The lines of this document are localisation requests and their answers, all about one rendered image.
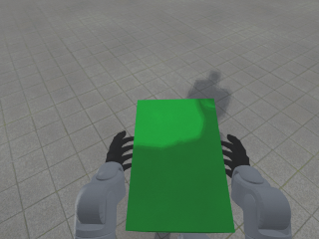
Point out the robot right hand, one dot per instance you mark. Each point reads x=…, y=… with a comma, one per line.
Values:
x=238, y=155

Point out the left robot forearm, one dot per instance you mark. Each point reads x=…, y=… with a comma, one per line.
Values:
x=96, y=203

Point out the carton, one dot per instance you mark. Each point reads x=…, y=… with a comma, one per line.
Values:
x=178, y=180

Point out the right robot forearm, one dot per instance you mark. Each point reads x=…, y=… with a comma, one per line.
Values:
x=266, y=210

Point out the robot left hand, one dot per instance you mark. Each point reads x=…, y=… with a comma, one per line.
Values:
x=116, y=151

